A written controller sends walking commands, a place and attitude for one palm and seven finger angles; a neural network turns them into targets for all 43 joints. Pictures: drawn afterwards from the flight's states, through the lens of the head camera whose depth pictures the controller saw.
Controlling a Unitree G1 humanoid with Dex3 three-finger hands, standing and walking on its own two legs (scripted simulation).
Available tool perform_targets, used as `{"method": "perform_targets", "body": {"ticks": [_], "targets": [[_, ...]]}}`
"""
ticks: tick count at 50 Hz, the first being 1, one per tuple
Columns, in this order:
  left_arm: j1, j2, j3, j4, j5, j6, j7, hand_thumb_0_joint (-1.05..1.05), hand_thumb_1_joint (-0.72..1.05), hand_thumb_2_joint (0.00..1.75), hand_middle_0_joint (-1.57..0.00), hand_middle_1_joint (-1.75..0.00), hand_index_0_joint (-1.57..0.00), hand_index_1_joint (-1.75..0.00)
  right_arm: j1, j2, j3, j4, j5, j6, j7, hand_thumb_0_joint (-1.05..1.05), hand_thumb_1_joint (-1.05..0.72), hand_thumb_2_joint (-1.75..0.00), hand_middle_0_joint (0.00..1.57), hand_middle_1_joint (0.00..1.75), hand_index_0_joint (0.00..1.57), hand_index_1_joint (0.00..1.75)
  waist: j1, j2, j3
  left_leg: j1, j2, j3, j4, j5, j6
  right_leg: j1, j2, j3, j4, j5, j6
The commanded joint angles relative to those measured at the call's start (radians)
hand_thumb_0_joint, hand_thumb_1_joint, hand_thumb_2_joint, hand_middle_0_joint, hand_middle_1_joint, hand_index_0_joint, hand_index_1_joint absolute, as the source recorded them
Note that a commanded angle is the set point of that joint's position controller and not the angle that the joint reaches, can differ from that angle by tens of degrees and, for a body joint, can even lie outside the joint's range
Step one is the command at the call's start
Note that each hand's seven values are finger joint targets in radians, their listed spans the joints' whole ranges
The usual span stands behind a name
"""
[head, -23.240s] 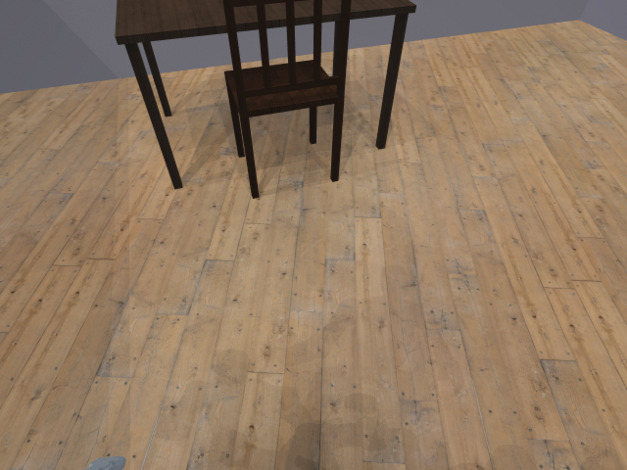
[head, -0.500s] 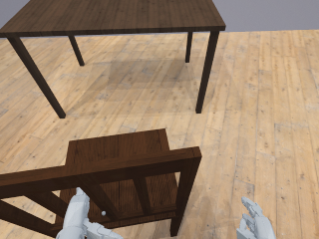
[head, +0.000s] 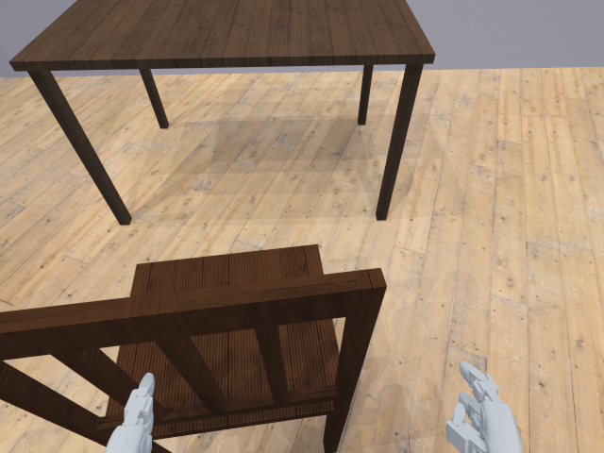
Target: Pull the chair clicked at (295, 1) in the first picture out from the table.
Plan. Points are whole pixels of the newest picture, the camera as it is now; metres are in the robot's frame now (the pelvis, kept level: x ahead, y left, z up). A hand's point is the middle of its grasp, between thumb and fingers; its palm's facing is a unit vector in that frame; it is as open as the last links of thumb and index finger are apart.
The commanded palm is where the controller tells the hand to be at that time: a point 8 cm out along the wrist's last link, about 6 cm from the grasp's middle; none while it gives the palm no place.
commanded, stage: draw the fingers out of the gap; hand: left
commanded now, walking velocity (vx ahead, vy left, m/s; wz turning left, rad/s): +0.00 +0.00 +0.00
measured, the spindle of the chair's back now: (199, 376) +0.23 +0.16 -0.03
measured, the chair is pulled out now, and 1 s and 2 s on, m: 0.70 0.70 0.69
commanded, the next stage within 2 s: draw the hand back to the body in 0.18 s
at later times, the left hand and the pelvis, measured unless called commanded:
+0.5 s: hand out of the picture +0.11 +0.15 +0.04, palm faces +0.15 -0.99 -0.08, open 17.5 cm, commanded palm +0.05 +0.22 +0.05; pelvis -0.01 +0.00 -0.02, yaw +0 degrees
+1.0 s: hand out of the picture +0.12 +0.18 +0.09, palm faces +0.03 -0.93 -0.36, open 16.0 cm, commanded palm +0.09 +0.26 +0.14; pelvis -0.01 +0.00 +0.02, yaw -1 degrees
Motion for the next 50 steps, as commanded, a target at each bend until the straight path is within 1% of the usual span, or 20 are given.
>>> {"method": "perform_targets", "body": {"ticks": [1,5,8,15,16,18,19,20,24,29,33,34,36,40,41,42,43,45,48,50], "targets": [[0.121,0.062,0.026,-0.206,0.006,-0.055,0.000,0.00,-0.55,0.20,0.00,0.00,0.00,0.00,-0.078,-0.101,-0.047,-0.175,0.002,-0.060,-0.012,0.00,-0.90,-0.90,0.20,0.30,0.20,0.30,-0.011,-0.064,-0.057,0.004,0.001,0.011,-0.139,0.252,0.027,0.104,-0.004,0.017,-0.145,0.183,-0.004],[0.206,0.064,0.037,-0.219,0.012,-0.060,-0.002,0.00,-0.55,0.20,0.00,0.00,0.00,0.00,-0.083,-0.092,-0.054,-0.184,0.005,-0.051,-0.014,0.00,-0.90,-0.90,0.20,0.30,0.20,0.30,0.000,-0.079,-0.059,-0.015,0.000,0.015,-0.129,0.239,0.027,0.100,-0.001,0.019,-0.136,0.174,-0.006],[0.242,0.076,0.041,-0.264,0.019,-0.073,-0.002,0.00,-0.55,0.20,0.00,0.00,0.00,0.00,-0.090,-0.088,-0.060,-0.193,0.004,-0.045,-0.016,0.00,-0.90,-0.90,0.20,0.30,0.20,0.30,0.007,-0.051,-0.060,-0.026,-0.001,0.014,-0.121,0.240,0.028,0.092,0.001,0.019,-0.126,0.168,-0.013],[0.355,0.041,-0.003,-0.307,0.021,-0.108,-0.015,0.00,-0.55,0.20,0.00,0.00,0.00,0.00,-0.093,-0.081,-0.068,-0.211,0.010,-0.043,-0.020,0.00,-0.90,-0.90,0.20,0.30,0.20,0.30,0.002,-0.057,-0.054,-0.046,-0.003,0.014,-0.099,0.214,0.031,0.050,0.003,0.017,-0.110,0.136,-0.010],[0.281,-0.012,-0.004,-0.392,-0.071,-0.202,-0.042,0.00,-0.55,0.20,0.00,0.00,0.00,0.00,-0.079,-0.079,-0.067,-0.202,0.011,-0.067,-0.019,0.00,-0.90,-0.90,0.20,0.30,0.20,0.30,-0.013,-0.102,-0.032,-0.066,-0.010,0.016,-0.073,0.220,0.027,0.018,0.010,-0.002,-0.102,0.152,-0.005],[0.262,0.072,0.074,-0.387,-0.084,-0.286,-0.058,0.00,-0.55,0.20,0.00,0.00,0.00,0.00,-0.067,-0.084,-0.075,-0.172,0.012,-0.089,-0.022,0.00,-0.90,-0.90,0.20,0.30,0.20,0.30,0.000,-0.063,-0.057,-0.071,-0.010,0.017,-0.063,0.222,0.025,0.018,0.014,0.008,-0.090,0.141,-0.013],[0.256,0.072,0.075,-0.404,-0.089,-0.320,-0.068,0.00,-0.55,0.20,0.00,0.00,0.00,0.00,-0.069,-0.084,-0.072,-0.169,0.013,-0.098,-0.020,0.00,-0.90,-0.90,0.20,0.30,0.20,0.30,0.005,-0.010,-0.064,-0.051,-0.013,0.020,-0.065,0.224,0.021,0.011,0.012,0.009,-0.083,0.129,-0.014],[0.249,0.074,0.081,-0.405,-0.097,-0.348,-0.076,0.00,-0.55,0.20,0.00,0.00,0.00,0.00,-0.066,-0.077,-0.071,-0.163,0.015,-0.105,-0.015,0.00,-0.90,-0.90,0.20,0.30,0.20,0.30,0.005,0.002,-0.076,-0.045,-0.012,0.018,-0.067,0.223,0.018,0.007,0.013,0.007,-0.079,0.117,-0.014],[0.248,0.062,0.098,-0.358,-0.122,-0.461,-0.132,0.00,-0.55,0.20,0.00,0.00,0.00,0.00,-0.088,-0.069,-0.079,-0.139,0.023,-0.113,0.006,0.00,-0.90,-0.90,0.20,0.30,0.20,0.30,0.010,-0.034,-0.055,-0.075,-0.006,0.017,-0.052,0.221,0.015,-0.001,0.013,0.011,-0.059,0.123,-0.014],[0.238,0.116,0.178,-0.317,-0.186,-0.588,-0.243,0.00,-0.55,0.20,0.00,0.00,0.00,0.00,-0.140,-0.062,-0.086,-0.127,0.036,-0.114,0.038,0.00,-0.90,-0.90,0.20,0.30,0.20,0.30,0.025,-0.055,-0.080,-0.109,0.001,0.016,-0.027,0.218,0.011,0.041,0.002,0.045,-0.047,0.140,-0.011],[0.211,0.165,0.275,-0.344,-0.233,-0.529,-0.263,0.00,-0.55,0.20,0.00,0.00,0.00,0.00,-0.162,-0.062,-0.079,-0.154,0.055,-0.104,0.025,0.00,-0.90,-0.90,0.20,0.30,0.20,0.30,0.041,-0.026,-0.108,-0.060,0.002,0.014,-0.073,0.176,0.014,0.106,-0.001,0.056,-0.095,0.072,-0.011],[0.197,0.161,0.277,-0.361,-0.245,-0.511,-0.259,0.00,-0.55,0.20,0.00,0.00,0.00,0.00,-0.164,-0.064,-0.073,-0.155,0.058,-0.107,0.019,0.00,-0.90,-0.90,0.20,0.30,0.20,0.30,0.037,-0.013,-0.090,-0.041,0.002,0.014,-0.085,0.163,0.014,0.103,-0.001,0.056,-0.112,0.053,-0.009],[0.146,0.164,0.289,-0.376,-0.261,-0.486,-0.250,0.00,-0.51,0.22,-0.01,-0.01,-0.01,-0.01,-0.153,-0.066,-0.065,-0.148,0.060,-0.117,0.007,0.00,-0.90,-0.90,0.20,0.30,0.20,0.30,0.027,-0.058,-0.071,-0.024,0.007,0.004,-0.107,0.156,0.015,0.110,0.002,0.047,-0.138,0.038,-0.004],[0.097,0.205,0.338,-0.423,-0.263,-0.474,-0.222,0.00,-0.37,0.29,-0.02,-0.04,-0.02,-0.04,-0.144,-0.062,-0.055,-0.124,0.059,-0.145,-0.003,0.00,-0.90,-0.90,0.20,0.30,0.20,0.30,0.036,-0.013,-0.038,0.033,0.013,-0.001,-0.153,0.182,0.012,0.133,0.005,0.032,-0.169,0.063,-0.009],[0.174,0.411,0.414,-0.406,-0.063,-0.345,-0.082,0.00,-0.33,0.31,-0.03,-0.05,-0.03,-0.05,-0.143,-0.061,-0.041,-0.123,0.025,-0.108,-0.025,0.00,-0.90,-0.90,0.20,0.30,0.20,0.30,0.100,0.023,-0.101,0.105,0.054,-0.004,-0.208,0.191,0.009,0.249,-0.027,0.081,-0.224,0.085,-0.041],[0.167,0.298,0.334,-0.508,-0.054,-0.291,-0.035,0.00,-0.30,0.32,-0.04,-0.05,-0.04,-0.05,-0.137,-0.044,-0.021,-0.149,0.022,-0.098,-0.035,0.00,-0.90,-0.90,0.20,0.30,0.20,0.30,0.068,0.049,-0.050,0.129,0.046,0.007,-0.232,0.206,0.010,0.269,-0.038,0.061,-0.249,0.122,-0.035],[0.145,0.313,0.350,-0.505,-0.037,-0.245,0.002,0.00,-0.26,0.34,-0.04,-0.06,-0.04,-0.06,-0.142,-0.044,-0.020,-0.126,0.018,-0.088,-0.041,0.00,-0.90,-0.90,0.20,0.30,0.20,0.30,0.069,0.069,-0.032,0.150,0.047,0.008,-0.242,0.224,0.011,0.294,-0.033,0.061,-0.272,0.141,-0.040],[0.131,0.297,0.348,-0.446,-0.026,-0.199,0.039,0.00,-0.19,0.37,-0.05,-0.08,-0.05,-0.08,-0.159,-0.043,-0.007,-0.100,0.015,-0.058,-0.053,0.00,-0.90,-0.90,0.20,0.30,0.20,0.30,0.062,0.036,0.069,0.194,0.056,0.010,-0.277,0.241,0.009,0.288,-0.028,0.044,-0.318,0.160,-0.037],[0.022,0.361,0.398,-0.479,-0.018,-0.184,0.071,0.00,-0.08,0.43,-0.07,-0.10,-0.07,-0.10,-0.186,-0.053,0.010,-0.086,0.008,-0.056,-0.062,0.00,-0.90,-0.90,0.20,0.30,0.20,0.30,0.065,0.067,0.108,0.258,0.055,0.006,-0.342,0.227,0.009,0.337,-0.030,0.049,-0.394,0.143,-0.040],[-0.017,0.365,0.413,-0.463,-0.015,-0.182,0.082,0.00,-0.01,0.46,-0.07,-0.11,-0.07,-0.11,-0.183,-0.058,0.015,-0.071,0.004,-0.061,-0.063,0.00,-0.90,-0.90,0.20,0.30,0.20,0.30,0.061,0.068,0.118,0.312,0.055,0.008,-0.380,0.238,0.007,0.361,-0.030,0.050,-0.426,0.161,-0.039]]}}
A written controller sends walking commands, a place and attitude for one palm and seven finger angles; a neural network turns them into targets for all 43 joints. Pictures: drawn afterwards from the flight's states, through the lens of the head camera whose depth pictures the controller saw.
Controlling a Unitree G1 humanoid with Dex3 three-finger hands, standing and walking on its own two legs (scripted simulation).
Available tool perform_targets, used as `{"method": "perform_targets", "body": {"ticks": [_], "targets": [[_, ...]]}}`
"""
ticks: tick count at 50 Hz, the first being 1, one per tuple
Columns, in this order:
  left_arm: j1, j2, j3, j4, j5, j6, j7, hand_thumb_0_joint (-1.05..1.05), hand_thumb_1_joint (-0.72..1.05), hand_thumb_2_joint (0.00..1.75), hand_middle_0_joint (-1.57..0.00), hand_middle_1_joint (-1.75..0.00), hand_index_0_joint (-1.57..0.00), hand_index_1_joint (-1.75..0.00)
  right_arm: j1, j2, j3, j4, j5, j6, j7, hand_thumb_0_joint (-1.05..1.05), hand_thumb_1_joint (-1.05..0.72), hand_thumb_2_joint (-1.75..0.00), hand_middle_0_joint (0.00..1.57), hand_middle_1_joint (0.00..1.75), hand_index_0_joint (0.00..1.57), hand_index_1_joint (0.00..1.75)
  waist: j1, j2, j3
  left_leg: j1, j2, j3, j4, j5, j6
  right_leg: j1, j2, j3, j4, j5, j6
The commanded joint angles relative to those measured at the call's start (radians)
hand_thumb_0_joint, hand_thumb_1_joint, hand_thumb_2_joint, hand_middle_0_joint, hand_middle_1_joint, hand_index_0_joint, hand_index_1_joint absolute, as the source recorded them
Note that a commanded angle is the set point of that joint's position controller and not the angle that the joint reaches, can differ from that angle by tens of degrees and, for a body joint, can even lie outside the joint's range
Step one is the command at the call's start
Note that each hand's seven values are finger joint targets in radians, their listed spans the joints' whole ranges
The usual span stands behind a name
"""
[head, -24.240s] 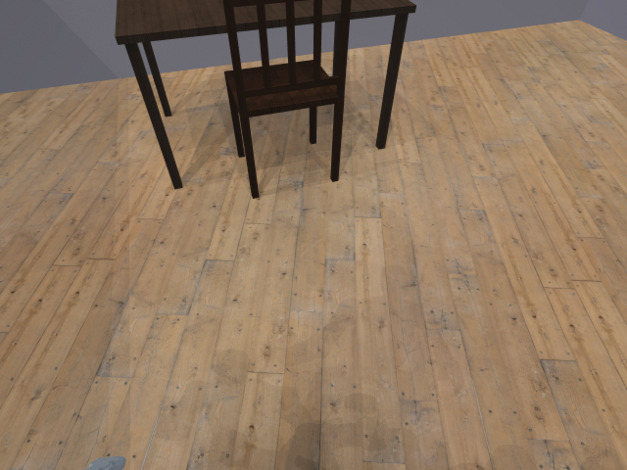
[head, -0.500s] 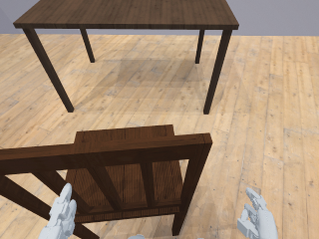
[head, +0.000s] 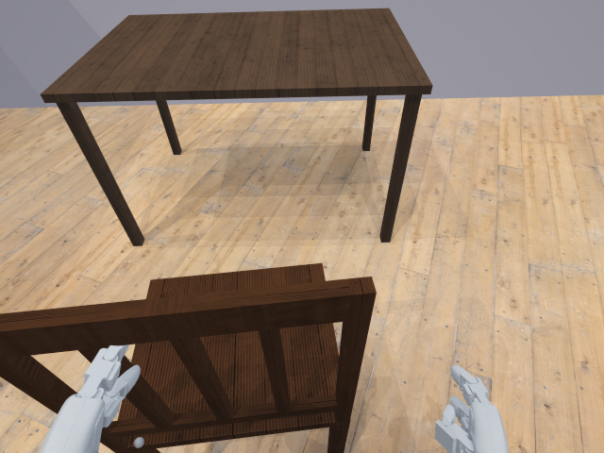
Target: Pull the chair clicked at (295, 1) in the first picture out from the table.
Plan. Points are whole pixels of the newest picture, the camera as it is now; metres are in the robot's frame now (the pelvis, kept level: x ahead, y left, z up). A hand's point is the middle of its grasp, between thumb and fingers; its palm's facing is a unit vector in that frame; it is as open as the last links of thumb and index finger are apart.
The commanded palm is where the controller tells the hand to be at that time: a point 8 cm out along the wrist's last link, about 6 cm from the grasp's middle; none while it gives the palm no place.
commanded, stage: draw the hand back to the body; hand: left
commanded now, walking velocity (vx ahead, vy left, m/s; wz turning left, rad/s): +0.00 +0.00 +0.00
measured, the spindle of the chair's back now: (207, 380) +0.24 +0.17 -0.05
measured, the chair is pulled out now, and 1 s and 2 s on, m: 0.70 0.69 0.69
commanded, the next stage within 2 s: step back with the hand held close in 0.88 s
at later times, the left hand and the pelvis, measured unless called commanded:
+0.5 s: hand (96, 414) +0.15 +0.23 +0.07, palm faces +0.20 -0.82 -0.53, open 8.1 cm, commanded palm +0.15 +0.29 +0.21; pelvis +0.02 -0.02 +0.03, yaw +2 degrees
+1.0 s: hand (98, 413) +0.15 +0.23 +0.07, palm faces +0.23 -0.81 -0.54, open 6.5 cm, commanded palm +0.15 +0.28 +0.21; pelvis +0.02 -0.03 +0.03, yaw +2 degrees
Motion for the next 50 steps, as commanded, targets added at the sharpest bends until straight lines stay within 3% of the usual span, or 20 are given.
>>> {"method": "perform_targets", "body": {"ticks": [1,3,9,11,13,15,19,21,23,25,27,29,32,34,36,39,42,43,47,50], "targets": [[-0.131,0.165,0.321,-0.261,0.016,-0.071,0.138,0.00,0.03,0.48,-0.08,-0.12,-0.08,-0.12,-0.148,-0.094,-0.010,-0.143,-0.014,-0.065,-0.012,0.00,-0.90,-0.90,0.20,0.30,0.20,0.30,0.033,0.060,0.016,0.075,0.022,0.000,-0.244,0.179,0.014,0.119,-0.065,0.045,-0.260,0.083,-0.032],[-0.190,0.204,0.358,-0.279,0.017,-0.072,0.147,0.00,0.10,0.51,-0.09,-0.14,-0.09,-0.14,-0.144,-0.102,-0.008,-0.127,-0.015,-0.075,-0.010,0.00,-0.90,-0.90,0.20,0.30,0.20,0.30,0.035,0.079,0.006,0.112,0.019,0.000,-0.273,0.202,0.013,0.158,-0.067,0.047,-0.291,0.105,-0.035],[-0.279,0.234,0.400,-0.312,0.015,-0.068,0.162,0.00,0.32,0.62,-0.12,-0.18,-0.12,-0.18,-0.162,-0.119,-0.008,-0.080,-0.027,-0.116,0.005,0.00,-0.90,-0.90,0.20,0.30,0.20,0.30,0.037,0.107,-0.011,0.206,0.013,-0.002,-0.346,0.290,0.011,0.239,-0.068,0.055,-0.322,0.208,-0.031],[-0.306,0.238,0.404,-0.323,0.018,-0.070,0.165,0.00,0.39,0.65,-0.13,-0.19,-0.13,-0.19,-0.162,-0.121,-0.007,-0.069,-0.028,-0.133,0.012,0.00,-0.90,-0.90,0.20,0.30,0.20,0.30,0.039,0.078,-0.047,0.238,0.014,0.003,-0.353,0.326,0.016,0.265,-0.072,0.049,-0.323,0.247,-0.024],[-0.339,0.260,0.419,-0.343,0.020,-0.069,0.169,0.00,0.47,0.69,-0.14,-0.21,-0.14,-0.21,-0.159,-0.128,-0.006,-0.052,-0.029,-0.146,0.017,0.00,-0.90,-0.90,0.20,0.30,0.20,0.30,0.041,0.120,-0.060,0.251,0.010,0.002,-0.361,0.364,0.015,0.294,-0.076,0.052,-0.327,0.284,-0.026],[-0.361,0.262,0.425,-0.355,0.023,-0.068,0.172,0.00,0.54,0.73,-0.15,-0.22,-0.15,-0.22,-0.163,-0.132,-0.009,-0.040,-0.029,-0.160,0.022,0.00,-0.90,-0.90,0.20,0.30,0.20,0.30,0.041,0.090,-0.069,0.275,0.013,0.004,-0.361,0.409,0.017,0.302,-0.080,0.047,-0.319,0.340,-0.021],[-0.429,0.297,0.441,-0.408,0.029,-0.064,0.178,0.00,0.68,0.80,-0.17,-0.26,-0.17,-0.26,-0.151,-0.140,-0.007,-0.022,-0.024,-0.184,0.029,0.00,-0.90,-0.90,0.20,0.30,0.20,0.30,0.043,0.145,-0.089,0.297,0.010,0.002,-0.362,0.455,0.015,0.316,-0.088,0.047,-0.314,0.375,-0.020],[-0.454,0.319,0.456,-0.430,0.026,-0.063,0.184,0.00,0.75,0.83,-0.18,-0.27,-0.18,-0.27,-0.146,-0.145,-0.009,-0.017,-0.021,-0.192,0.031,0.00,-0.90,-0.90,0.20,0.30,0.20,0.30,0.045,0.124,-0.101,0.303,0.012,-0.005,-0.364,0.482,0.016,0.323,-0.088,0.032,-0.299,0.391,-0.017],[-0.480,0.351,0.474,-0.458,0.028,-0.055,0.189,0.00,0.83,0.87,-0.19,-0.29,-0.19,-0.29,-0.145,-0.148,-0.010,-0.010,-0.014,-0.201,0.032,0.00,-0.90,-0.90,0.20,0.30,0.20,0.30,0.047,0.164,-0.114,0.301,0.010,-0.009,-0.360,0.497,0.013,0.328,-0.088,0.041,-0.290,0.393,-0.020],[-0.501,0.365,0.483,-0.469,0.024,-0.052,0.196,0.00,0.90,0.90,-0.20,-0.30,-0.20,-0.30,-0.128,-0.149,-0.010,-0.007,-0.010,-0.203,0.031,0.00,-0.90,-0.90,0.20,0.30,0.20,0.30,0.042,0.127,-0.118,0.300,0.011,-0.009,-0.358,0.512,0.014,0.329,-0.091,0.029,-0.281,0.413,-0.015],[-0.496,0.347,0.470,-0.460,0.024,-0.049,0.193,0.00,0.90,0.90,-0.20,-0.30,-0.20,-0.30,-0.127,-0.147,-0.010,-0.006,-0.007,-0.205,0.035,0.00,-0.90,-0.90,0.20,0.30,0.20,0.30,0.043,0.125,-0.119,0.309,0.013,-0.007,-0.359,0.529,0.014,0.324,-0.092,0.024,-0.274,0.419,-0.013],[-0.494,0.351,0.468,-0.468,0.028,-0.048,0.191,0.00,0.90,0.90,-0.20,-0.30,-0.20,-0.30,-0.126,-0.143,-0.004,-0.004,-0.005,-0.210,0.038,0.00,-0.90,-0.90,0.20,0.30,0.20,0.30,0.047,0.179,-0.120,0.311,0.010,-0.007,-0.357,0.538,0.013,0.326,-0.096,0.028,-0.271,0.424,-0.016],[-0.498,0.351,0.469,-0.467,0.026,-0.051,0.191,0.00,0.90,0.90,-0.20,-0.30,-0.20,-0.30,-0.128,-0.146,-0.008,-0.001,-0.006,-0.212,0.040,0.00,-0.90,-0.90,0.20,0.30,0.20,0.30,0.045,0.138,-0.128,0.321,0.012,-0.003,-0.354,0.559,0.015,0.328,-0.093,0.021,-0.267,0.448,-0.011],[-0.487,0.348,0.467,-0.465,0.029,-0.050,0.188,0.00,0.90,0.90,-0.20,-0.30,-0.20,-0.30,-0.124,-0.140,-0.004,0.002,-0.004,-0.215,0.043,0.00,-0.90,-0.90,0.20,0.30,0.20,0.30,0.048,0.157,-0.139,0.324,0.011,-0.004,-0.353,0.559,0.015,0.334,-0.097,0.029,-0.267,0.456,-0.013],[-0.495,0.345,0.465,-0.452,0.027,-0.049,0.187,0.00,0.90,0.90,-0.20,-0.30,-0.20,-0.30,-0.129,-0.142,-0.007,0.002,-0.006,-0.214,0.043,0.00,-0.90,-0.90,0.20,0.30,0.20,0.30,0.044,0.111,-0.127,0.317,0.011,0.000,-0.357,0.550,0.017,0.329,-0.093,0.022,-0.271,0.450,-0.008],[-0.494,0.337,0.457,-0.447,0.030,-0.049,0.184,0.00,0.90,0.90,-0.20,-0.30,-0.20,-0.30,-0.126,-0.136,-0.001,0.002,-0.003,-0.217,0.046,0.00,-0.90,-0.90,0.20,0.30,0.20,0.30,0.044,0.142,-0.119,0.313,0.010,0.002,-0.361,0.519,0.017,0.321,-0.096,0.030,-0.279,0.424,-0.010],[-0.509,0.344,0.464,-0.449,0.030,-0.056,0.186,0.00,0.90,0.90,-0.20,-0.30,-0.20,-0.30,-0.130,-0.141,-0.004,0.003,-0.008,-0.217,0.044,0.00,-0.90,-0.90,0.20,0.30,0.20,0.30,0.044,0.126,-0.120,0.313,0.011,0.002,-0.365,0.518,0.019,0.321,-0.093,0.023,-0.277,0.416,-0.008],[-0.501,0.347,0.463,-0.436,0.029,-0.048,0.183,0.00,0.90,0.90,-0.20,-0.30,-0.20,-0.30,-0.150,-0.142,-0.004,0.003,-0.005,-0.221,0.046,0.00,-0.90,-0.90,0.20,0.30,0.20,0.30,0.045,0.159,-0.110,0.303,0.006,0.003,-0.365,0.493,0.018,0.316,-0.090,0.041,-0.286,0.394,-0.012],[-0.507,0.346,0.465,-0.450,0.031,-0.060,0.188,0.00,0.90,0.90,-0.20,-0.30,-0.20,-0.30,-0.130,-0.139,-0.003,0.002,-0.009,-0.221,0.044,0.00,-0.90,-0.90,0.20,0.30,0.20,0.30,0.045,0.124,-0.129,0.310,0.009,0.003,-0.366,0.496,0.020,0.323,-0.092,0.021,-0.282,0.392,-0.007],[-0.542,0.335,0.442,-0.462,0.031,-0.060,0.184,0.00,0.90,0.90,-0.20,-0.30,-0.20,-0.30,-0.124,-0.146,0.000,0.004,-0.009,-0.223,0.044,0.00,-0.90,-0.90,0.20,0.30,0.20,0.30,0.036,0.150,-0.108,0.309,0.009,0.003,-0.371,0.479,0.019,0.307,-0.090,0.026,-0.284,0.377,-0.009]]}}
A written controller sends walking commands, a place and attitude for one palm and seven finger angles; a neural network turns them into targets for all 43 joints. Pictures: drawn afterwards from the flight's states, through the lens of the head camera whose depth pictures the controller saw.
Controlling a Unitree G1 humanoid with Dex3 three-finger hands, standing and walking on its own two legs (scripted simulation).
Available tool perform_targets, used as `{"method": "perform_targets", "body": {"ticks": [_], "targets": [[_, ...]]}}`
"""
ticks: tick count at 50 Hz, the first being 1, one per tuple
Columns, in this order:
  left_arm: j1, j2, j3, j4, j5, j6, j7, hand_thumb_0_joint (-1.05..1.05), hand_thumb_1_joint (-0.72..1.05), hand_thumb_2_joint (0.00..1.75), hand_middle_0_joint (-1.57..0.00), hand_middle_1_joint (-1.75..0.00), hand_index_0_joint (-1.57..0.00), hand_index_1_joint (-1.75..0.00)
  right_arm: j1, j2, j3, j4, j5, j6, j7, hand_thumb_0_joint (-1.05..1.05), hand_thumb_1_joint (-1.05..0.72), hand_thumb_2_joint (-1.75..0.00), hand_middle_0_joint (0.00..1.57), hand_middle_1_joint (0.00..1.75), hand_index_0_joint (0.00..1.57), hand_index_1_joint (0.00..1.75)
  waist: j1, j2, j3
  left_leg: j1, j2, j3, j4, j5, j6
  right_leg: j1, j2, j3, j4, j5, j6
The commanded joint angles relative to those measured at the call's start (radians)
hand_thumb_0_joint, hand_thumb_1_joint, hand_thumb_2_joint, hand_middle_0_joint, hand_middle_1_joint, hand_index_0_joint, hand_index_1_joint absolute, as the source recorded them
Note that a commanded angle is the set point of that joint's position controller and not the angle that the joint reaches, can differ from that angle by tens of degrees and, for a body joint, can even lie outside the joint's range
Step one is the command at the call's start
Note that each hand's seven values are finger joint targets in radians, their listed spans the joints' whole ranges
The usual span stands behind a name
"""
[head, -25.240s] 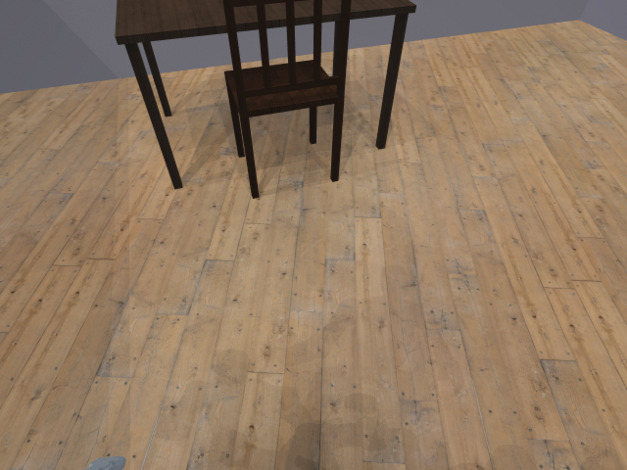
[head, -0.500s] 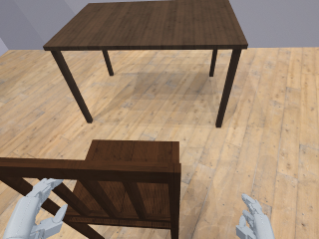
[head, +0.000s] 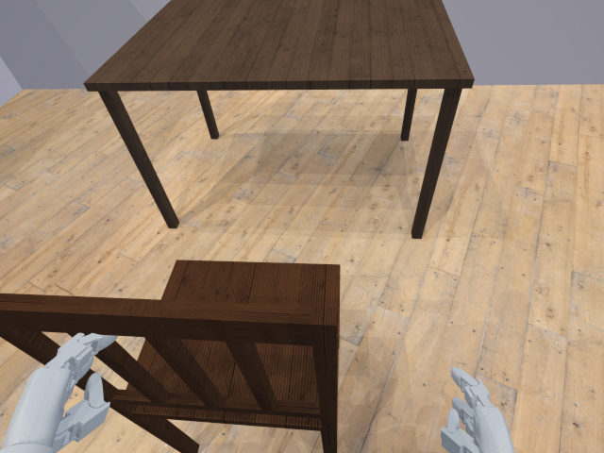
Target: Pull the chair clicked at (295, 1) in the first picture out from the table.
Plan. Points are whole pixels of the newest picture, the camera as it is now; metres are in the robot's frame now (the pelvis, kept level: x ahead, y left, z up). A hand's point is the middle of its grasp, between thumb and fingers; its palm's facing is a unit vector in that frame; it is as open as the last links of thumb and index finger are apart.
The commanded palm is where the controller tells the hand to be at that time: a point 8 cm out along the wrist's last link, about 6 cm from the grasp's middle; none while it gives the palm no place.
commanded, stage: step back with the hand held close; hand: left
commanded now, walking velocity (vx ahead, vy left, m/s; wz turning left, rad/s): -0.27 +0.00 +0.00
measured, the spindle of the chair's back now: (190, 372) +0.23 +0.22 -0.08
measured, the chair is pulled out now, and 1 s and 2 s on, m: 0.69 0.69 0.69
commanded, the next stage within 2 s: stop stepping back and stand still in 0.96 s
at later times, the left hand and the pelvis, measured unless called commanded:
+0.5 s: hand (10, 396) +0.11 +0.27 +0.16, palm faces +0.31 -0.75 -0.58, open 7.0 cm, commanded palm +0.06 +0.31 +0.18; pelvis -0.08 +0.01 +0.00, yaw +0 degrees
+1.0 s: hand out of the picture +0.04 +0.30 +0.18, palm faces +0.39 -0.75 -0.53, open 7.4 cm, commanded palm -0.02 +0.34 +0.18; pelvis -0.17 +0.04 +0.00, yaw -2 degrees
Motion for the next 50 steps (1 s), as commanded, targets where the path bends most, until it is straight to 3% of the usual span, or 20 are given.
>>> {"method": "perform_targets", "body": {"ticks": [1,2,5,9,16,19,21,23,26,28,31,33,34,36,38,39,42,45,46,50], "targets": [[-0.477,0.411,0.446,-0.540,-0.030,-0.310,0.075,0.00,0.90,0.90,-0.20,-0.30,-0.20,-0.30,-0.035,-0.125,-0.060,-0.224,0.039,0.005,-0.020,0.00,-0.90,-0.90,0.20,0.30,0.20,0.30,-0.046,0.030,-0.074,-0.018,0.065,-0.018,-0.064,0.356,0.055,-0.015,-0.099,0.163,-0.125,0.392,0.015],[-0.438,0.310,0.380,-0.479,-0.026,-0.296,0.059,0.00,0.90,0.90,-0.20,-0.30,-0.20,-0.30,-0.050,-0.097,-0.061,-0.224,0.036,0.035,-0.021,0.00,-0.90,-0.90,0.20,0.30,0.20,0.30,-0.055,-0.031,-0.095,-0.010,0.065,-0.006,-0.048,0.345,0.049,0.017,-0.120,0.146,-0.139,0.454,0.017],[-0.424,0.317,0.377,-0.513,-0.029,-0.311,0.060,0.00,0.90,0.90,-0.20,-0.30,-0.20,-0.30,-0.072,-0.103,-0.062,-0.253,0.036,0.075,-0.024,0.00,-0.90,-0.90,0.20,0.30,0.20,0.30,-0.058,0.070,-0.186,0.039,0.064,0.004,-0.037,0.429,0.038,0.088,-0.147,0.156,-0.116,0.582,0.015],[-0.287,0.312,0.398,-0.566,-0.027,-0.327,0.076,0.00,0.90,0.90,-0.20,-0.30,-0.20,-0.30,-0.091,-0.095,-0.066,-0.282,0.031,0.119,-0.025,0.00,-0.90,-0.90,0.20,0.30,0.20,0.30,-0.045,0.140,-0.298,0.050,0.090,-0.021,-0.062,0.499,0.044,0.164,-0.139,0.136,-0.076,0.537,0.017],[-0.159,0.349,0.465,-0.684,-0.034,-0.351,0.088,0.00,0.90,0.90,-0.20,-0.30,-0.20,-0.30,-0.097,-0.091,-0.087,-0.299,0.020,0.160,-0.032,0.00,-0.90,-0.90,0.20,0.30,0.20,0.30,-0.038,0.109,-0.334,-0.069,0.117,-0.059,-0.048,0.419,0.051,0.180,-0.137,0.113,-0.039,0.476,0.022],[-0.107,0.342,0.482,-0.680,-0.034,-0.366,0.090,0.00,0.90,0.90,-0.20,-0.30,-0.20,-0.30,-0.100,-0.088,-0.084,-0.292,0.013,0.152,-0.037,0.00,-0.90,-0.90,0.20,0.30,0.20,0.30,-0.034,0.194,-0.315,-0.124,0.127,-0.078,-0.084,0.321,0.061,0.157,-0.120,0.108,-0.032,0.352,0.031],[-0.131,0.353,0.510,-0.665,-0.028,-0.386,0.096,0.00,0.90,0.90,-0.20,-0.30,-0.20,-0.30,-0.091,-0.091,-0.086,-0.274,0.002,0.144,-0.045,0.00,-0.90,-0.90,0.20,0.30,0.20,0.30,-0.039,0.141,-0.276,-0.213,0.140,-0.089,-0.100,0.208,0.067,0.150,-0.118,0.111,-0.027,0.273,0.039],[-0.085,0.285,0.514,-0.513,-0.022,-0.402,0.092,0.00,0.90,0.90,-0.20,-0.30,-0.20,-0.30,-0.094,-0.081,-0.091,-0.247,-0.001,0.130,-0.041,0.00,-0.90,-0.90,0.20,0.30,0.20,0.30,-0.054,0.055,-0.235,-0.211,0.114,-0.062,-0.083,0.075,0.060,0.057,-0.128,0.149,-0.085,0.165,0.023],[-0.069,0.165,0.453,-0.250,-0.001,-0.398,0.086,0.00,0.90,0.90,-0.20,-0.30,-0.20,-0.30,-0.059,-0.089,-0.109,-0.204,-0.010,0.158,-0.018,0.00,-0.90,-0.90,0.20,0.30,0.20,0.30,-0.081,-0.168,-0.161,-0.123,0.015,0.022,0.183,-0.091,0.026,-0.230,-0.241,0.260,-0.281,-0.127,-0.039],[-0.050,0.081,0.380,-0.090,0.007,-0.371,0.080,0.00,0.90,0.90,-0.20,-0.30,-0.20,-0.30,-0.088,-0.083,-0.112,-0.174,-0.010,0.177,0.001,0.00,-0.90,-0.90,0.20,0.30,0.20,0.30,-0.096,-0.210,-0.105,-0.074,0.008,0.040,0.333,-0.069,0.031,-0.409,-0.298,0.287,-0.345,-0.227,-0.086],[-0.158,0.096,0.346,-0.121,0.017,-0.354,0.071,0.00,0.90,0.90,-0.20,-0.30,-0.20,-0.30,-0.109,-0.080,-0.094,-0.205,-0.003,0.208,0.005,0.00,-0.90,-0.90,0.20,0.30,0.20,0.30,-0.104,-0.314,-0.038,-0.132,0.040,0.031,0.196,-0.117,0.052,-0.419,-0.256,0.175,-0.297,-0.275,-0.038],[-0.169,0.149,0.374,-0.220,0.028,-0.359,0.078,0.00,0.90,0.90,-0.20,-0.30,-0.20,-0.30,-0.135,-0.102,-0.090,-0.235,-0.005,0.216,-0.008,0.00,-0.90,-0.90,0.20,0.30,0.20,0.30,-0.094,-0.188,-0.005,-0.219,0.087,-0.034,-0.050,-0.163,0.084,-0.323,-0.173,0.150,-0.218,-0.281,0.002],[-0.149,0.130,0.360,-0.301,0.036,-0.373,0.076,0.00,0.90,0.90,-0.20,-0.30,-0.20,-0.30,-0.123,-0.103,-0.075,-0.269,-0.012,0.212,-0.007,0.00,-0.90,-0.90,0.20,0.30,0.20,0.30,-0.086,-0.076,-0.027,-0.307,0.132,-0.092,-0.179,-0.182,0.108,-0.204,-0.113,0.105,-0.128,-0.213,0.040],[-0.174,0.183,0.428,-0.442,0.055,-0.399,0.087,0.00,0.90,0.90,-0.20,-0.30,-0.20,-0.30,-0.122,-0.105,-0.079,-0.300,-0.021,0.194,-0.008,0.00,-0.90,-0.90,0.20,0.30,0.20,0.30,-0.091,0.172,-0.067,-0.548,0.247,-0.218,-0.347,-0.322,0.157,0.026,-0.039,0.092,0.157,-0.054,0.055],[-0.219,0.253,0.473,-0.561,0.063,-0.425,0.086,0.00,0.90,0.90,-0.20,-0.30,-0.20,-0.30,-0.122,-0.089,-0.084,-0.296,-0.031,0.171,-0.009,0.00,-0.90,-0.90,0.20,0.30,0.20,0.30,-0.082,0.168,-0.117,-0.498,0.241,-0.169,-0.250,-0.076,0.154,0.076,-0.053,0.102,0.163,0.100,0.055],[-0.177,0.215,0.460,-0.568,0.051,-0.433,0.082,0.00,0.90,0.90,-0.20,-0.30,-0.20,-0.30,-0.103,-0.085,-0.085,-0.302,-0.035,0.155,-0.006,0.00,-0.90,-0.90,0.20,0.30,0.20,0.30,-0.067,0.132,-0.136,-0.477,0.218,-0.145,-0.200,0.006,0.138,0.082,-0.055,0.101,0.134,0.117,0.050],[-0.116,0.195,0.483,-0.518,0.039,-0.473,0.067,0.00,0.90,0.90,-0.20,-0.30,-0.20,-0.30,-0.059,-0.095,-0.093,-0.255,-0.049,0.116,-0.001,0.00,-0.90,-0.90,0.20,0.30,0.20,0.30,-0.069,0.204,-0.123,-0.422,0.223,-0.129,-0.177,0.111,0.128,0.033,-0.040,0.079,0.103,0.072,0.043],[-0.109,0.156,0.447,-0.452,0.022,-0.494,0.051,0.00,0.90,0.90,-0.20,-0.30,-0.20,-0.30,-0.030,-0.105,-0.104,-0.196,-0.062,0.096,0.010,0.00,-0.90,-0.90,0.20,0.30,0.20,0.30,-0.081,0.176,-0.244,-0.050,0.237,-0.121,-0.068,0.712,0.117,-0.108,-0.032,0.071,0.027,0.061,0.036],[-0.113,0.143,0.430,-0.442,0.020,-0.496,0.046,0.00,0.90,0.90,-0.20,-0.30,-0.20,-0.30,-0.032,-0.107,-0.108,-0.190,-0.065,0.094,0.016,0.00,-0.90,-0.90,0.20,0.30,0.20,0.30,-0.081,0.174,-0.290,0.019,0.246,-0.113,-0.057,0.809,0.117,-0.116,-0.026,0.070,0.038,0.026,0.036],[-0.038,0.134,0.431,-0.411,-0.002,-0.471,0.031,0.00,0.90,0.90,-0.20,-0.30,-0.20,-0.30,-0.085,-0.109,-0.124,-0.207,-0.046,0.117,0.031,0.00,-0.90,-0.90,0.20,0.30,0.20,0.30,-0.067,0.081,-0.313,-0.040,0.263,-0.085,-0.045,0.642,0.132,-0.064,-0.042,0.079,0.012,0.028,0.033]]}}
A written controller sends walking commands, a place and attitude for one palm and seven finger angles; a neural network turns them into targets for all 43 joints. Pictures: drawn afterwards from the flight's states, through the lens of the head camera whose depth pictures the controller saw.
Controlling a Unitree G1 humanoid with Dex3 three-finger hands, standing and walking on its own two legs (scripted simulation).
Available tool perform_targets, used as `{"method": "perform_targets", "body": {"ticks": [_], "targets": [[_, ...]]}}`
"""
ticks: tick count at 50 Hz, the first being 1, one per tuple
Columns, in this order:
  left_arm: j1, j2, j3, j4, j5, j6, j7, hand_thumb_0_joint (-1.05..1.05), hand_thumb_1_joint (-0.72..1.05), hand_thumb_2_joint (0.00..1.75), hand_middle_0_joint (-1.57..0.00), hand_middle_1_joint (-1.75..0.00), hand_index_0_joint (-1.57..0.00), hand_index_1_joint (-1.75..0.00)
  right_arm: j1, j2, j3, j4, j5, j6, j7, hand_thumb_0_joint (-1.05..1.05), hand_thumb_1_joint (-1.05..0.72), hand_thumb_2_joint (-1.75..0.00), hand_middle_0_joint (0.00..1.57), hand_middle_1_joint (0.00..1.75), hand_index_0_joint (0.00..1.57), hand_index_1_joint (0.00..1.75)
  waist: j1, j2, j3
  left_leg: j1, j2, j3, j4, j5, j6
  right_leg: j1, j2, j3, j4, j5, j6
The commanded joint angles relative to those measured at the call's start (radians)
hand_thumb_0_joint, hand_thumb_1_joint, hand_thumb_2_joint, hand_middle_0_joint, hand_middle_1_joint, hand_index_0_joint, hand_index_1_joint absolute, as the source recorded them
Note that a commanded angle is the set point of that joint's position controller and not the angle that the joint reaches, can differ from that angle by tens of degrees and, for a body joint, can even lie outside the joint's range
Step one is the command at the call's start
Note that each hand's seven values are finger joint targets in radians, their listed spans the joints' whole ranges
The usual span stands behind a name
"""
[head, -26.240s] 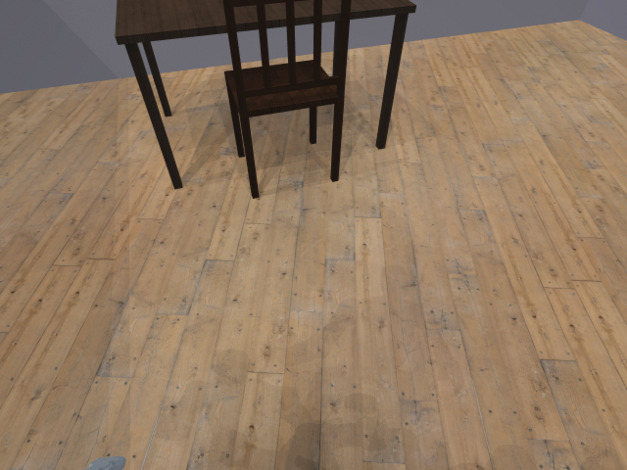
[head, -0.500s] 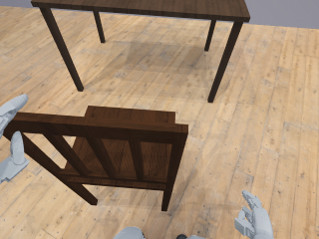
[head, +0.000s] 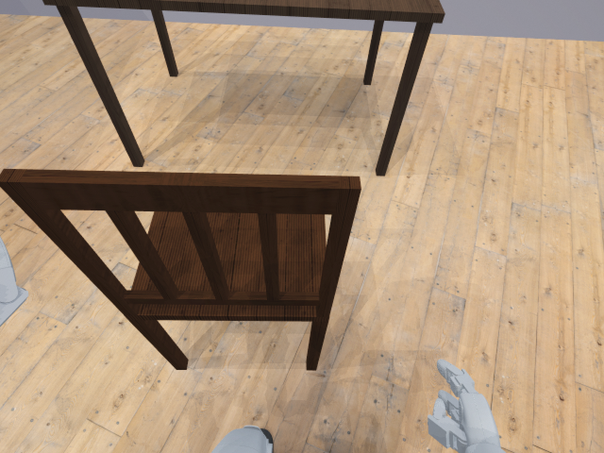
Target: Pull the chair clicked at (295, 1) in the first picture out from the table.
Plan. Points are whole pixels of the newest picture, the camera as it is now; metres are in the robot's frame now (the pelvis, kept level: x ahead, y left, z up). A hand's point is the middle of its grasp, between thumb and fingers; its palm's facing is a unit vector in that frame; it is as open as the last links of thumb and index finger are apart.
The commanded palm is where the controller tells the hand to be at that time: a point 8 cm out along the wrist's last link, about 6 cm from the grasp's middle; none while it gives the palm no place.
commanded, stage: stop stepping back and stand still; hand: left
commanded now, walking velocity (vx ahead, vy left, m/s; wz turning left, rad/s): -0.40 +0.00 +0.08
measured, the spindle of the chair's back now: (210, 259) +0.40 +0.20 -0.07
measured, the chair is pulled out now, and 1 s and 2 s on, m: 0.69 0.69 0.69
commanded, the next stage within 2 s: let the arm hang, fingers relaxed in 0.80 s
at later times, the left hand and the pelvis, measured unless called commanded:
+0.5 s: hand out of the picture +0.08 +0.27 +0.17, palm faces +0.50 -0.72 -0.47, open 7.4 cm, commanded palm +0.03 +0.30 +0.18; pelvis -0.09 -0.01 +0.00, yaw +3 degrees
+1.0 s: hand out of the picture +0.09 +0.27 +0.05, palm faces +0.38 -0.82 -0.42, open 7.4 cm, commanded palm none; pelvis -0.10 -0.01 -0.01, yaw +6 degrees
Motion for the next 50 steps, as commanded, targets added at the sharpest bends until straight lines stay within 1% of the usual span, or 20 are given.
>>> {"method": "perform_targets", "body": {"ticks": [1,3,4,5,6,9,12,15,18,22,24,28,31,35,38,44,45,46,47,50], "targets": [[0.069,0.129,0.089,-0.165,-0.020,-0.038,0.000,0.00,0.90,0.90,-0.20,-0.30,-0.20,-0.30,-0.057,-0.169,-0.076,-0.148,0.018,-0.036,-0.007,0.00,-0.90,-0.90,0.20,0.30,0.20,0.30,-0.013,0.128,-0.331,0.160,0.213,-0.161,-0.089,0.336,0.081,0.125,-0.037,0.014,-0.031,0.042,-0.019],[0.073,0.196,0.150,-0.148,-0.016,-0.039,0.001,0.00,0.90,0.90,-0.20,-0.30,-0.20,-0.30,-0.080,-0.154,-0.078,-0.158,0.028,-0.021,-0.016,0.00,-0.90,-0.90,0.20,0.30,0.20,0.30,-0.015,0.003,-0.284,0.006,0.123,-0.092,-0.014,-0.084,0.041,0.146,-0.108,0.065,-0.112,0.131,-0.046],[0.101,0.170,0.124,-0.105,-0.025,-0.027,0.003,0.00,0.90,0.90,-0.20,-0.30,-0.20,-0.30,-0.045,-0.131,-0.073,-0.179,0.044,-0.004,-0.015,0.00,-0.90,-0.90,0.20,0.30,0.20,0.30,-0.032,-0.152,-0.262,0.049,0.005,-0.006,0.169,-0.311,-0.012,-0.017,-0.216,0.214,-0.257,-0.067,-0.091],[0.076,0.179,0.108,-0.107,-0.025,-0.007,0.013,0.00,0.90,0.90,-0.20,-0.30,-0.20,-0.30,-0.025,-0.136,-0.079,-0.174,0.053,0.014,-0.015,0.00,-0.90,-0.90,0.20,0.30,0.20,0.30,-0.032,-0.267,-0.248,0.122,-0.051,0.001,0.439,-0.305,-0.037,-0.211,-0.342,0.365,-0.390,-0.339,-0.160],[0.039,0.177,0.111,-0.082,-0.022,0.019,0.029,0.00,0.90,0.90,-0.20,-0.30,-0.20,-0.30,-0.041,-0.112,-0.065,-0.161,0.043,0.027,-0.019,0.00,-0.90,-0.90,0.20,0.30,0.20,0.30,-0.035,-0.284,-0.221,0.110,-0.041,-0.029,0.573,-0.291,-0.031,-0.263,-0.383,0.372,-0.426,-0.397,-0.189],[-0.034,0.166,0.091,-0.063,-0.014,0.028,0.043,0.00,0.90,0.90,-0.20,-0.30,-0.20,-0.30,-0.059,-0.105,-0.021,-0.174,0.031,0.033,-0.038,0.00,-0.90,-0.90,0.20,0.30,0.20,0.30,-0.062,-0.172,-0.172,0.116,-0.009,-0.020,0.398,-0.346,-0.004,-0.241,-0.302,0.200,-0.347,-0.377,-0.114],[-0.081,0.155,0.065,-0.063,0.007,0.002,0.051,0.00,0.90,0.90,-0.20,-0.30,-0.20,-0.30,-0.005,-0.138,-0.029,-0.162,0.017,0.001,-0.058,0.00,-0.90,-0.90,0.20,0.30,0.20,0.30,-0.057,-0.107,-0.124,0.139,-0.038,0.039,0.027,-0.343,0.019,-0.104,-0.233,0.154,-0.326,-0.369,-0.065],[-0.064,0.137,0.046,-0.126,0.024,-0.027,0.052,0.00,0.90,0.90,-0.20,-0.30,-0.20,-0.30,0.020,-0.168,-0.051,-0.177,0.023,-0.033,-0.049,0.00,-0.90,-0.90,0.20,0.30,0.20,0.30,-0.037,0.063,-0.116,0.074,0.046,-0.101,-0.251,-0.286,0.058,0.081,-0.130,0.106,-0.186,-0.167,-0.012],[-0.040,0.149,0.069,-0.116,0.044,-0.033,0.046,0.00,0.90,0.90,-0.20,-0.30,-0.20,-0.30,-0.006,-0.153,-0.048,-0.191,0.050,-0.053,-0.032,0.00,-0.90,-0.90,0.20,0.30,0.20,0.30,-0.040,0.319,-0.092,-0.209,0.144,-0.197,-0.423,-0.636,0.094,0.232,-0.048,0.014,0.062,-0.094,0.016],[-0.023,0.121,0.050,-0.046,0.034,-0.044,0.034,0.00,0.90,0.90,-0.20,-0.30,-0.20,-0.30,0.016,-0.162,-0.057,-0.169,0.041,-0.061,-0.025,0.00,-0.90,-0.90,0.20,0.30,0.20,0.30,-0.035,0.098,-0.059,-0.181,0.100,-0.152,-0.258,-0.477,0.079,0.217,-0.037,0.026,-0.038,-0.024,0.013],[-0.066,0.131,0.056,-0.049,0.032,-0.059,0.029,0.00,0.90,0.90,-0.20,-0.30,-0.20,-0.30,0.022,-0.166,-0.056,-0.151,0.033,-0.068,-0.026,0.00,-0.90,-0.90,0.20,0.30,0.20,0.30,-0.052,0.109,-0.054,-0.141,0.069,-0.134,-0.225,-0.490,0.070,0.174,-0.040,0.051,-0.112,-0.085,-0.005],[-0.104,0.137,0.045,-0.064,0.029,-0.044,0.027,0.00,0.90,0.90,-0.20,-0.30,-0.20,-0.30,0.030,-0.164,-0.058,-0.137,0.030,-0.068,-0.027,0.00,-0.90,-0.90,0.20,0.30,0.20,0.30,-0.053,-0.026,-0.074,-0.013,0.011,-0.084,-0.108,-0.462,0.057,0.017,-0.068,0.154,-0.238,-0.288,-0.044],[-0.117,0.130,0.047,-0.093,0.027,-0.044,0.036,0.00,0.90,0.90,-0.20,-0.30,-0.20,-0.30,0.015,-0.156,-0.048,-0.130,0.016,-0.069,-0.031,0.00,-0.90,-0.90,0.20,0.30,0.20,0.30,-0.058,0.001,-0.136,0.079,0.013,-0.102,-0.117,-0.398,0.058,0.012,-0.074,0.165,-0.212,-0.252,-0.054],[-0.075,0.110,0.047,-0.074,0.028,-0.032,0.038,0.00,0.90,0.90,-0.20,-0.30,-0.20,-0.30,0.005,-0.148,-0.045,-0.139,0.023,-0.060,-0.037,0.00,-0.90,-0.90,0.20,0.30,0.20,0.30,-0.053,0.111,-0.124,-0.014,0.072,-0.172,-0.252,-0.520,0.071,0.100,-0.012,0.087,-0.098,-0.173,-0.027],[-0.050,0.130,0.066,-0.035,0.027,-0.026,0.032,0.00,0.90,0.90,-0.20,-0.30,-0.20,-0.30,0.006,-0.140,-0.050,-0.140,0.031,-0.049,-0.035,0.00,-0.90,-0.90,0.20,0.30,0.20,0.30,-0.046,0.079,-0.113,-0.058,0.081,-0.155,-0.240,-0.500,0.074,0.147,-0.008,0.067,-0.091,-0.102,-0.018],[-0.082,0.127,0.050,-0.049,0.024,-0.031,0.030,0.00,0.90,0.90,-0.20,-0.30,-0.20,-0.30,0.010,-0.138,-0.046,-0.139,0.019,-0.050,-0.028,0.00,-0.90,-0.90,0.20,0.30,0.20,0.30,-0.061,-0.009,-0.092,0.045,0.011,-0.078,-0.094,-0.360,0.040,0.014,-0.086,0.214,-0.268,-0.217,-0.057],[-0.124,-0.141,-0.365,0.685,0.106,0.152,-0.124,0.00,0.90,0.90,-0.20,-0.30,-0.20,-0.30,0.052,-0.203,-0.081,0.075,-0.005,-0.027,0.070,0.00,-0.90,-0.90,0.20,0.30,0.20,0.30,-0.114,-0.017,-0.034,0.025,0.018,-0.113,0.057,-0.097,0.029,-0.141,-0.118,0.129,-0.061,0.053,-0.069],[-0.085,-0.210,-0.372,0.722,0.084,0.214,-0.147,0.00,0.90,0.90,-0.20,-0.30,-0.20,-0.30,0.104,-0.115,-0.064,0.085,-0.001,0.027,0.073,0.00,-0.90,-0.90,0.20,0.30,0.20,0.30,-0.084,0.020,-0.112,0.069,0.022,-0.114,-0.007,-0.056,0.015,-0.121,-0.101,0.107,-0.064,0.050,-0.061],[-0.112,-0.219,-0.386,0.747,0.080,0.229,-0.151,0.00,0.90,0.90,-0.20,-0.30,-0.20,-0.30,0.099,-0.117,-0.056,0.072,-0.010,0.055,0.072,0.00,-0.90,-0.90,0.20,0.30,0.20,0.30,-0.072,0.007,-0.106,0.012,0.049,-0.158,-0.071,-0.212,0.029,-0.113,-0.091,0.080,-0.073,-0.141,-0.051],[-0.199,-0.165,-0.391,0.901,0.086,0.232,-0.143,0.00,0.90,0.90,-0.20,-0.30,-0.20,-0.30,0.110,-0.136,-0.048,0.065,-0.032,0.105,0.073,0.00,-0.90,-0.90,0.20,0.30,0.20,0.30,-0.048,-0.172,-0.043,-0.059,0.008,-0.166,-0.073,-0.266,0.046,-0.050,-0.078,0.117,-0.124,-0.205,-0.050]]}}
